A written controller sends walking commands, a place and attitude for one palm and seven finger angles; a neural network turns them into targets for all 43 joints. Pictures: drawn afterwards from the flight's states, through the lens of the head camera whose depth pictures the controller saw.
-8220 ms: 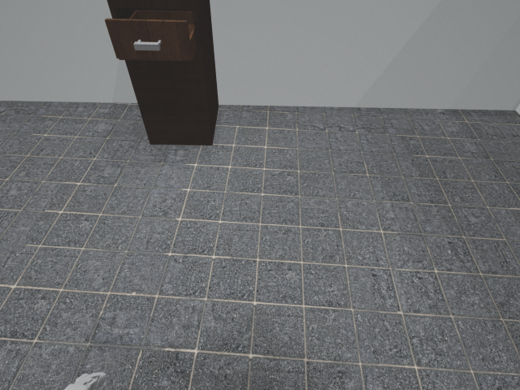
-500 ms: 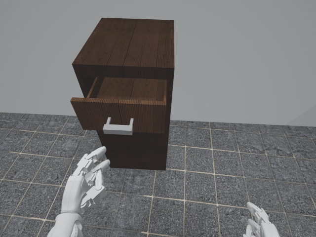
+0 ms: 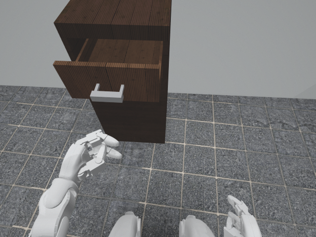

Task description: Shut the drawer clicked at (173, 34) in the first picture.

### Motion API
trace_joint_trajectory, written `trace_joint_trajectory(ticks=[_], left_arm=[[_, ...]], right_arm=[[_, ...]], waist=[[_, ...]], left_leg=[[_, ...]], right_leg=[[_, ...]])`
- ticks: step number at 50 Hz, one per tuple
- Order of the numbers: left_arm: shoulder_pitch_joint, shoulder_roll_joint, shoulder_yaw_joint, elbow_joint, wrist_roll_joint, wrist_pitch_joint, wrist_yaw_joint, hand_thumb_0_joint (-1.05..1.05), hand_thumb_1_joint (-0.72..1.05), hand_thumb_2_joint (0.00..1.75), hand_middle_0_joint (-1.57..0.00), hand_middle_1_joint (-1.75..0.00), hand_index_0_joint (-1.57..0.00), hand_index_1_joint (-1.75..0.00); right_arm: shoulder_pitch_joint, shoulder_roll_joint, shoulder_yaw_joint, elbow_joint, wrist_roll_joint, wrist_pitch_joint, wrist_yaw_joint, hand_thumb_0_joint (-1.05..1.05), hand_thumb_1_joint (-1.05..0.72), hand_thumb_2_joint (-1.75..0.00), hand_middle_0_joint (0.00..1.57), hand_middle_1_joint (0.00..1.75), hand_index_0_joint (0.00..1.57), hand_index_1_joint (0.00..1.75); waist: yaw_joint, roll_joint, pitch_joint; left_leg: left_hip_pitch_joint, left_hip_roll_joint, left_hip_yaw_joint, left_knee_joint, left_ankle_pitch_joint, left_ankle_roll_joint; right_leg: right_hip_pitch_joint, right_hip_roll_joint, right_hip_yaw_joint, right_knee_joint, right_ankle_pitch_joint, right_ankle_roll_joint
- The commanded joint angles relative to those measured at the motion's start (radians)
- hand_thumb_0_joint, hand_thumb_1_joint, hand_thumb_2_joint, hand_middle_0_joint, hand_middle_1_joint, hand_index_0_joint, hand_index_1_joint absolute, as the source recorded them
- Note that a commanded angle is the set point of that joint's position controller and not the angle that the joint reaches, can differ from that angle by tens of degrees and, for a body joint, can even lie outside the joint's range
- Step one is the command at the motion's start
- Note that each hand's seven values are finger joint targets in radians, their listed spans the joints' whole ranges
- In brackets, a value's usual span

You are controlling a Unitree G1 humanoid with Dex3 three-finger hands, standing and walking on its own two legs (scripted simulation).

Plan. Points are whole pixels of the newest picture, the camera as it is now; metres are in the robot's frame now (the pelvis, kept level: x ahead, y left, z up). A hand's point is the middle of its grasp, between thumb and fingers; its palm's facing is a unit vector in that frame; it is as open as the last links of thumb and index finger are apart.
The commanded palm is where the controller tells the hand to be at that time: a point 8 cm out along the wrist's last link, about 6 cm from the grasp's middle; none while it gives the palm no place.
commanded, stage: raise the hand and make a fist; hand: left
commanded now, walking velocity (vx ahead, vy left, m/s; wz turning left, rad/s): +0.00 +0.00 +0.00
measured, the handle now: (108, 91) +0.55 +0.18 -0.01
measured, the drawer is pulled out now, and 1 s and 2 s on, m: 0.14 0.14 0.14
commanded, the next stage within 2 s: bring the fist close to the handle in 1.12 s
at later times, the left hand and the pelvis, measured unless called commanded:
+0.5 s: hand (91, 134) +0.33 +0.16 +0.10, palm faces -0.08 -1.00 -0.02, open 3.1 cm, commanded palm +0.31 +0.21 +0.09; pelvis +0.03 +0.03 +0.02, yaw +0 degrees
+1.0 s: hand (101, 131) +0.35 +0.15 +0.08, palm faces -0.11 -0.99 -0.02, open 3.3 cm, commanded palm +0.33 +0.21 +0.10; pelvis +0.04 +0.03 +0.04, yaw -1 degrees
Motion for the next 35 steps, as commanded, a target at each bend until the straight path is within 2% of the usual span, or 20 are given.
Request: trace_joint_trajectory(ticks=[1,2,3,4,5,7,9,12,15,16,18,19,20,21,24,25,28,30,34,35], left_arm=[[0.013,0.150,0.269,-0.285,-0.063,-0.083,0.157,0.00,0.90,0.90,-1.00,-1.17,-1.00,-1.17],[0.029,0.140,0.258,-0.303,-0.044,-0.124,0.171,0.00,0.90,0.90,-1.02,-1.19,-1.02,-1.19],[0.069,0.115,0.227,-0.281,-0.022,-0.158,0.173,0.00,0.90,0.90,-1.04,-1.21,-1.04,-1.21],[0.073,0.126,0.215,-0.252,0.000,-0.188,0.161,0.00,0.90,0.90,-1.06,-1.23,-1.06,-1.23],[0.076,0.098,0.168,-0.213,0.023,-0.215,0.142,0.00,0.90,0.90,-1.08,-1.25,-1.08,-1.25],[0.043,0.049,0.063,-0.150,0.044,-0.248,0.086,0.00,0.90,0.90,-1.12,-1.30,-1.12,-1.30],[0.012,0.004,-0.018,-0.128,0.021,-0.248,0.024,0.00,0.90,0.90,-1.16,-1.34,-1.16,-1.34],[-0.096,0.058,0.021,-0.191,-0.007,-0.241,0.000,0.00,0.90,0.90,-1.22,-1.40,-1.22,-1.40],[-0.209,0.106,0.085,-0.285,-0.003,-0.253,0.064,0.00,0.90,0.90,-1.28,-1.47,-1.28,-1.47],[-0.224,0.094,0.086,-0.296,0.007,-0.263,0.094,0.00,0.90,0.90,-1.30,-1.49,-1.30,-1.49],[-0.219,0.063,0.075,-0.293,0.025,-0.273,0.148,0.00,0.90,0.90,-1.34,-1.53,-1.34,-1.53],[-0.204,0.091,0.098,-0.278,0.038,-0.269,0.167,0.00,0.90,0.90,-1.36,-1.56,-1.36,-1.56],[-0.194,0.039,0.050,-0.250,0.051,-0.258,0.172,0.00,0.90,0.90,-1.38,-1.58,-1.38,-1.58],[-0.152,0.027,0.039,-0.205,0.059,-0.238,0.175,0.00,0.90,0.90,-1.40,-1.60,-1.40,-1.60],[-0.109,-0.006,-0.016,-0.101,0.087,-0.152,0.151,0.00,0.90,0.90,-1.40,-1.60,-1.40,-1.60],[-0.134,-0.038,-0.060,-0.096,0.094,-0.123,0.138,0.00,0.90,0.90,-1.40,-1.60,-1.40,-1.60],[-0.189,-0.021,-0.042,-0.129,0.089,-0.073,0.129,0.00,0.90,0.90,-1.40,-1.60,-1.40,-1.60],[-0.274,-0.018,-0.030,-0.168,0.078,-0.074,0.143,0.00,0.90,0.90,-1.40,-1.60,-1.40,-1.60],[-0.438,0.005,-0.006,-0.249,0.086,-0.138,0.203,0.00,0.90,0.90,-1.40,-1.60,-1.40,-1.60],[-0.448,-0.016,-0.025,-0.243,0.094,-0.149,0.210,0.00,0.90,0.90,-1.40,-1.60,-1.40,-1.60]], right_arm=[[-0.065,-0.130,-0.090,-0.192,-0.012,-0.053,-0.009,0.00,-0.90,-0.90,0.20,0.30,0.20,0.30],[-0.050,-0.128,-0.096,-0.179,-0.015,-0.058,-0.001,0.00,-0.90,-0.90,0.20,0.30,0.20,0.30],[-0.039,-0.125,-0.103,-0.165,-0.017,-0.062,0.006,0.00,-0.90,-0.90,0.20,0.30,0.20,0.30],[-0.035,-0.134,-0.108,-0.155,-0.023,-0.062,0.012,0.00,-0.90,-0.90,0.20,0.30,0.20,0.30],[-0.025,-0.141,-0.113,-0.139,-0.024,-0.063,0.018,0.00,-0.90,-0.90,0.20,0.30,0.20,0.30],[-0.006,-0.162,-0.117,-0.121,-0.018,-0.071,0.027,0.00,-0.90,-0.90,0.20,0.30,0.20,0.30],[0.002,-0.179,-0.120,-0.137,-0.005,-0.081,0.025,0.00,-0.90,-0.90,0.20,0.30,0.20,0.30],[0.020,-0.195,-0.130,-0.131,0.002,-0.096,0.005,0.00,-0.90,-0.90,0.20,0.30,0.20,0.30],[0.012,-0.189,-0.124,-0.119,-0.008,-0.106,-0.001,0.00,-0.90,-0.90,0.20,0.30,0.20,0.30],[0.008,-0.181,-0.121,-0.113,-0.012,-0.108,0.001,0.00,-0.90,-0.90,0.20,0.30,0.20,0.30],[0.002,-0.172,-0.116,-0.111,-0.021,-0.107,0.011,0.00,-0.90,-0.90,0.20,0.30,0.20,0.30],[0.010,-0.176,-0.115,-0.114,-0.025,-0.100,0.018,0.00,-0.90,-0.90,0.20,0.30,0.20,0.30],[-0.001,-0.171,-0.112,-0.118,-0.028,-0.092,0.026,0.00,-0.90,-0.90,0.20,0.30,0.20,0.30],[0.001,-0.172,-0.113,-0.124,-0.026,-0.081,0.035,0.00,-0.90,-0.90,0.20,0.30,0.20,0.30],[0.010,-0.183,-0.110,-0.151,-0.020,-0.041,0.052,0.00,-0.90,-0.90,0.20,0.30,0.20,0.30],[0.006,-0.181,-0.107,-0.162,-0.017,-0.028,0.055,0.00,-0.90,-0.90,0.20,0.30,0.20,0.30],[0.001,-0.183,-0.104,-0.187,-0.013,-0.001,0.053,0.00,-0.90,-0.90,0.20,0.30,0.20,0.30],[-0.009,-0.178,-0.096,-0.188,-0.016,0.008,0.048,0.00,-0.90,-0.90,0.20,0.30,0.20,0.30],[-0.017,-0.165,-0.087,-0.165,-0.026,0.005,0.040,0.00,-0.90,-0.90,0.20,0.30,0.20,0.30],[-0.019,-0.157,-0.085,-0.160,-0.028,0.002,0.042,0.00,-0.90,-0.90,0.20,0.30,0.20,0.30]], waist=[[0.088,-0.110,-0.331],[0.088,-0.084,-0.341],[0.078,-0.087,-0.310],[0.063,-0.109,-0.299],[0.040,-0.107,-0.249],[-0.010,-0.089,-0.166],[-0.034,-0.101,-0.111],[-0.027,-0.067,-0.217],[-0.006,0.011,-0.295],[-0.005,0.026,-0.304],[0.003,0.042,-0.316],[0.013,0.029,-0.317],[0.008,0.029,-0.315],[0.012,0.022,-0.289],[0.012,-0.013,-0.247],[0.003,-0.032,-0.233],[0.005,-0.067,-0.246],[-0.002,-0.075,-0.243],[-0.013,-0.039,-0.276],[-0.010,-0.018,-0.284]], left_leg=[[0.087,-0.054,-0.009,-0.189,0.206,0.028],[0.112,-0.052,-0.008,-0.208,0.244,0.027],[0.124,-0.049,-0.004,-0.220,0.259,0.028],[0.116,-0.046,-0.009,-0.218,0.269,0.032],[0.114,-0.046,-0.005,-0.216,0.265,0.033],[0.111,-0.049,0.001,-0.206,0.201,0.038],[0.126,-0.052,-0.003,-0.211,0.150,0.044],[0.212,-0.048,-0.012,-0.236,0.156,0.047],[0.300,-0.042,-0.033,-0.261,0.214,0.044],[0.328,-0.040,-0.040,-0.268,0.242,0.042],[0.362,-0.038,-0.045,-0.270,0.301,0.036],[0.367,-0.034,-0.053,-0.275,0.335,0.034],[0.377,-0.035,-0.050,-0.274,0.358,0.031],[0.373,-0.032,-0.048,-0.279,0.366,0.027],[0.354,-0.033,-0.047,-0.296,0.378,0.026],[0.356,-0.032,-0.044,-0.299,0.380,0.026],[0.368,-0.034,-0.043,-0.311,0.358,0.027],[0.374,-0.037,-0.047,-0.313,0.351,0.028],[0.416,-0.031,-0.060,-0.310,0.352,0.025],[0.431,-0.032,-0.060,-0.311,0.353,0.024]], right_leg=[[0.426,-0.049,0.236,-0.324,0.204,0.081],[0.427,-0.042,0.211,-0.296,0.289,0.076],[0.402,-0.036,0.193,-0.286,0.347,0.080],[0.388,-0.032,0.183,-0.272,0.373,0.083],[0.344,-0.029,0.175,-0.269,0.389,0.085],[0.239,-0.021,0.171,-0.289,0.275,0.082],[0.189,-0.014,0.176,-0.333,0.138,0.072],[0.215,-0.008,0.155,-0.343,0.105,0.062],[0.208,0.007,0.100,-0.285,0.184,0.049],[0.203,0.009,0.085,-0.270,0.211,0.045],[0.194,0.011,0.069,-0.248,0.263,0.042],[0.198,0.017,0.060,-0.236,0.282,0.037],[0.198,0.016,0.060,-0.232,0.310,0.039],[0.196,0.015,0.055,-0.237,0.319,0.039],[0.220,0.021,0.050,-0.253,0.338,0.038],[0.220,0.020,0.049,-0.260,0.353,0.041],[0.256,0.022,0.049,-0.280,0.357,0.041],[0.262,0.023,0.048,-0.286,0.356,0.042],[0.242,0.025,0.051,-0.278,0.328,0.039],[0.239,0.023,0.054,-0.280,0.324,0.038]])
